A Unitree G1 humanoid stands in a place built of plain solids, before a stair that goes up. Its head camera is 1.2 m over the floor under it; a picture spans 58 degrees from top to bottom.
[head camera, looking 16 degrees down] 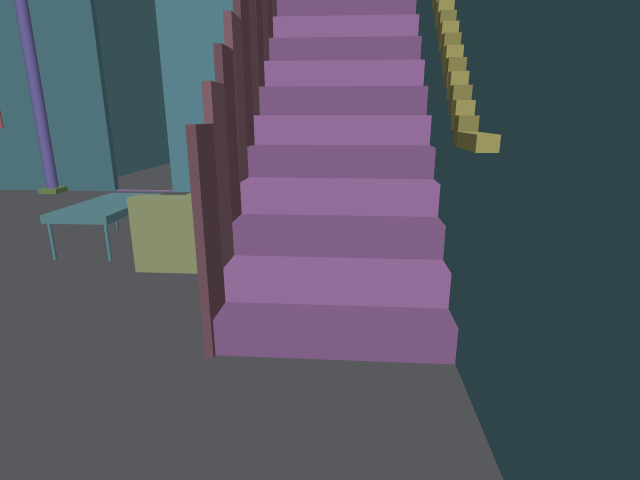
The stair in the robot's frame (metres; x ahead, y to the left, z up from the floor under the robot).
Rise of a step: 0.20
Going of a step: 0.23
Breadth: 1.23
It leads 4 degrees to the right of straight ahead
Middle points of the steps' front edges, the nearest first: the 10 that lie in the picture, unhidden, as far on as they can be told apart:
1.96 -0.07 0.20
2.19 -0.08 0.40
2.41 -0.10 0.60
2.64 -0.11 0.80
2.87 -0.13 1.01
3.10 -0.15 1.21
3.32 -0.16 1.41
3.55 -0.18 1.61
3.78 -0.20 1.81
4.01 -0.21 2.01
